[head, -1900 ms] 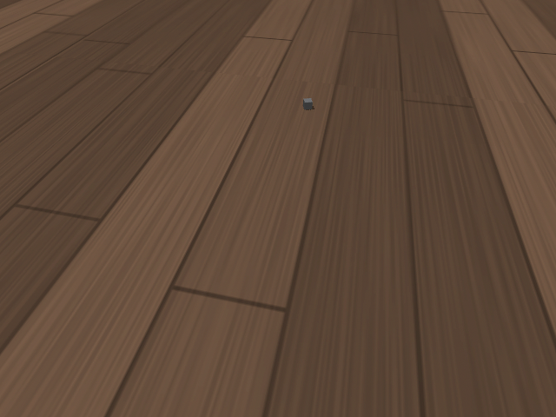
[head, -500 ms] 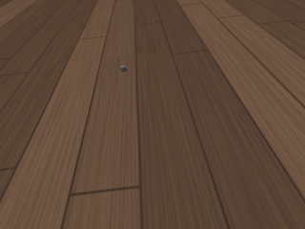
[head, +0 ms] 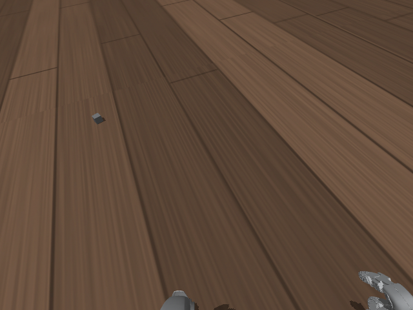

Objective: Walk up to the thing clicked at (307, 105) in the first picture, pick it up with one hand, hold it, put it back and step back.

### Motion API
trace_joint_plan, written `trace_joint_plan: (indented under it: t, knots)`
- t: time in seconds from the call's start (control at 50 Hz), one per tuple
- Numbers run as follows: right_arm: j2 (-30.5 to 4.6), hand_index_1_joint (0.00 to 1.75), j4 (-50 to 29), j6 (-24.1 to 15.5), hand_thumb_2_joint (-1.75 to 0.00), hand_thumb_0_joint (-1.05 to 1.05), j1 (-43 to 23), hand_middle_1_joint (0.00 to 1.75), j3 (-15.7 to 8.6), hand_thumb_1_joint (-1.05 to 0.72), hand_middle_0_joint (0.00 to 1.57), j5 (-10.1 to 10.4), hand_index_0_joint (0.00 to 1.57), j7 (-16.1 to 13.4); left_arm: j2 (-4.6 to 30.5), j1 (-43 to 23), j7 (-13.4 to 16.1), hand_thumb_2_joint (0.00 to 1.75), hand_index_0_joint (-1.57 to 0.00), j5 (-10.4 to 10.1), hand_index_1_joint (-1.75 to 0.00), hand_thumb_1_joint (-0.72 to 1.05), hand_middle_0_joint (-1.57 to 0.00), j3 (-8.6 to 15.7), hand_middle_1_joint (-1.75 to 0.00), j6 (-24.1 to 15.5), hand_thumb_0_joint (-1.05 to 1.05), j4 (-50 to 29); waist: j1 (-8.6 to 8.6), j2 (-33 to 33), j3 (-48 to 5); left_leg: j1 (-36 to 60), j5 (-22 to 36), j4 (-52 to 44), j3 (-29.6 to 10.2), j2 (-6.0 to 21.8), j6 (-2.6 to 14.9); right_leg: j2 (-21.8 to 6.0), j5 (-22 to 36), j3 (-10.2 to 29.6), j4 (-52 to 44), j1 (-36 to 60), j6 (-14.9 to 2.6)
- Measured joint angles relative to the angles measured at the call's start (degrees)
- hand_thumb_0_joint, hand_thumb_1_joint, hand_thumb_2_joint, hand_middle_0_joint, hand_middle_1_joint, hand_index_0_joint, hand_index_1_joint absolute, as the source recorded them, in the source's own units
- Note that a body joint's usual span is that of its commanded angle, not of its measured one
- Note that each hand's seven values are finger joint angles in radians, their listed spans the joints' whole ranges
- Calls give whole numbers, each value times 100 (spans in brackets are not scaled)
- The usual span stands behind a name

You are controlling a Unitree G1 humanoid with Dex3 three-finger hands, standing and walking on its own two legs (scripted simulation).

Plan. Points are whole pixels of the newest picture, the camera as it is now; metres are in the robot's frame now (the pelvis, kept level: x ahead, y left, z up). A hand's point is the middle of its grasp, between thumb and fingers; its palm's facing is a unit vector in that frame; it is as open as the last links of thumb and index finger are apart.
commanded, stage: walk up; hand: left
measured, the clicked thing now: (97, 118) +1.59 +1.03 -0.73
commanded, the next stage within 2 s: none
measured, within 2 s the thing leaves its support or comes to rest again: neither
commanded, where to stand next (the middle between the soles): +1.09 +1.20 m, yaw -56 degrees
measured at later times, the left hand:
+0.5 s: hand (81, 183) +0.49 +0.42 -0.10, palm faces -0.28 -0.77 -0.57, open 7.4 cm
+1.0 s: hand (66, 140) +0.72 +0.59 -0.14, palm faces -0.42 -0.72 -0.56, open 7.4 cm
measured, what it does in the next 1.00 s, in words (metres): walks ahead, turning right: left foot, then right foot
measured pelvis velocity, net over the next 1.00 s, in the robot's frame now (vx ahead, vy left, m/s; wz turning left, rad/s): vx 0.52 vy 0.32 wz -0.46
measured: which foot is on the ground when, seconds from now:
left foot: up 0.00-0.04, down 0.06-0.48, up 0.50-0.78, down 0.80-1.00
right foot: down 0.00-0.06, up 0.08-0.46, down 0.48-0.82, up 0.84-1.00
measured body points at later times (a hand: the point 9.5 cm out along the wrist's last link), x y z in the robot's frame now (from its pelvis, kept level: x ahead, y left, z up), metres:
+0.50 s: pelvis +0.28 +0.16 -0.01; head +0.29 +0.12 +0.44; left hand +0.50 +0.46 -0.06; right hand +0.21 -0.17 -0.13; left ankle +0.19 +0.20 -0.70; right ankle +0.34 +0.05 -0.73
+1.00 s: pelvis +0.52 +0.32 -0.01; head +0.55 +0.30 +0.44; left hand +0.74 +0.62 -0.10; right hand +0.46 +0.00 -0.12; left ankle +0.57 +0.44 -0.72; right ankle +0.50 +0.21 -0.68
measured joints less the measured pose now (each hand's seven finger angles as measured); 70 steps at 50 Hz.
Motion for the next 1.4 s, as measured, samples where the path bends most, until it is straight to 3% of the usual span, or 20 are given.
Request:
trace_joint_plan:
  t: [0.06,0.08,0.12,0.16,0.26,0.4,0.44,0.48,0.52,0.56,0.66,0.76,0.8,0.84,0.92,1.02,1.08,1.2,1.32,1.4]
  knots:
    - [-43,30,-84,-75,-90,1,101,30,-131,-90,20,5,21,-62,300,-67,92,90,-22,45,-31,89,-22,95,-30,114,1,-30,-101,-174,27,588,-313,-374,177,-206,130,-288,-566,121,949,-177,55]
    - [44,30,-114,-149,-90,0,121,30,-189,-90,20,1,21,-155,431,-253,144,90,-21,54,-31,89,-22,138,-30,194,1,10,-196,-370,170,560,-554,-18,310,-354,176,-395,-715,223,1955,-521,-132]
    - [222,30,-79,-229,-90,0,217,30,-184,-90,20,105,20,-329,582,-683,281,90,-21,-8,-31,90,-21,165,-30,311,1,36,-311,-580,368,618,-886,278,519,-450,270,-78,-724,441,3929,-1424,-546]
    - [411,30,37,-157,-90,0,323,30,-132,-90,20,151,20,-426,655,-994,296,90,-21,-89,-30,90,-21,157,-30,279,1,-31,-399,-754,447,954,-895,-80,752,-522,368,133,-161,204,4811,-2211,-712]
    - [550,30,80,-145,-90,1,810,30,-76,-90,20,75,21,-502,683,-1154,122,90,-20,-140,-30,90,-20,145,-30,230,1,-176,-702,-830,289,1929,-917,-1106,1293,-726,670,180,399,-786,4117,-3138,-594]
    - [326,30,61,-82,-90,1,1409,30,-223,-90,20,-18,21,-525,490,-1210,41,90,-21,-116,-30,90,-21,187,-30,461,1,-174,-987,-554,42,3013,-1475,-1728,1866,-1155,913,117,879,-1236,2569,-3213,-542]
    - [293,30,81,-32,-90,1,1491,30,-281,-90,20,-49,21,-529,383,-1258,60,90,-21,-124,-30,90,-21,189,-30,453,1,-192,-973,-400,16,3212,-1738,-1684,1987,-1204,863,168,1188,-1387,1961,-2917,-610]
    - [365,30,92,44,-90,1,1520,30,-292,-90,20,-47,20,-575,378,-1240,114,90,-21,-119,-30,90,-21,210,-30,359,1,-334,-883,-366,18,2990,-2045,-720,2032,-1150,418,245,1237,-1522,1144,-2331,-803]
    - [436,30,95,114,-90,1,1393,30,-219,-90,20,-46,20,-658,292,-1315,280,90,-21,-116,-31,90,-21,261,-30,320,1,-476,-689,-171,176,2172,-2465,1332,1372,-1013,-162,371,902,-1516,1355,-2246,-797]
    - [499,30,50,172,-90,1,1282,30,-116,-90,20,-22,20,-672,230,-1354,430,90,-21,-172,-31,90,-21,212,-30,333,0,-514,-557,-64,230,1349,-2451,2985,697,-904,-354,368,752,-1515,1473,-2119,-821]
    - [438,30,-155,212,-90,1,764,30,9,-90,20,43,21,-450,55,-1046,452,90,-21,-11,-31,90,-21,130,-30,259,0,-283,-384,72,205,404,-1425,2826,-267,-95,-107,208,686,-1133,1146,-1637,-433]
    - [251,30,-234,189,-90,1,445,30,-45,-90,20,53,21,-308,108,-765,330,90,-21,149,-31,89,-21,148,-30,167,1,-173,-254,40,137,634,-1109,849,-292,350,59,-166,325,-681,1335,-1553,-180]
    - [158,30,-220,138,-90,0,407,30,-97,-90,20,33,21,-324,202,-677,316,90,-21,141,-31,89,-21,170,-30,193,1,-160,-217,-20,86,992,-1115,161,-90,257,136,-369,47,-464,1648,-1642,-165]
    - [281,30,-150,39,-90,0,343,30,-165,-90,20,-49,21,-411,383,-703,362,90,-21,120,-31,89,-21,250,-30,301,1,-46,-253,-330,132,1091,-1607,360,178,-2,-152,-559,-400,-54,2463,-1965,-423]
    - [628,30,-44,-40,-90,0,496,30,4,-90,20,-19,21,-564,522,-917,528,90,-21,-64,-31,90,-21,285,-30,385,1,240,-343,-581,217,1347,-1761,341,528,-63,-36,128,-629,-162,4242,-2834,-709]
    - [646,30,-49,78,-90,0,744,30,84,-90,20,-108,21,-691,351,-941,442,90,-21,-152,-30,90,-21,197,-30,224,1,164,-608,-615,356,1863,-1862,-41,975,-320,320,338,-138,-1117,3267,-3055,-620]
    - [478,30,-137,209,-90,0,876,30,6,-90,20,-74,21,-700,216,-815,432,90,-21,-38,-30,90,-21,171,-30,90,1,-93,-638,-481,387,1774,-2105,613,1141,-465,520,462,802,-1274,1893,-2635,-735]
    - [243,30,-40,480,-90,1,786,30,-138,-90,20,-73,20,-700,-22,-718,502,90,-21,109,-31,90,-21,124,-30,186,1,-559,-358,170,412,584,-2230,3069,238,-536,292,420,556,-1073,2077,-2468,-607]
    - [217,30,-206,398,-90,1,620,30,-148,-90,20,-94,20,-471,243,-553,415,90,-21,232,-31,89,-21,247,-30,205,1,-693,-205,68,274,482,-2006,2115,-51,-165,261,31,471,-488,2121,-2548,-428]
    - [69,30,-305,310,-90,0,622,30,-224,-90,20,-84,21,-427,496,-555,384,90,-21,237,-31,89,-21,317,-30,218,1,-730,-140,-53,180,977,-2086,1038,54,-184,351,-261,303,-51,2404,-2825,-382]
